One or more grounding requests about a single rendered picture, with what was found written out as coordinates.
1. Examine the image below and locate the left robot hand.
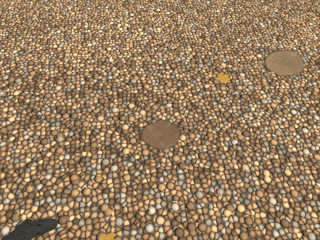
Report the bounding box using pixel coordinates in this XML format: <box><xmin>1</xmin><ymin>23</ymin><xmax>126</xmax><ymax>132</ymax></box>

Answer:
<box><xmin>2</xmin><ymin>218</ymin><xmax>58</xmax><ymax>240</ymax></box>

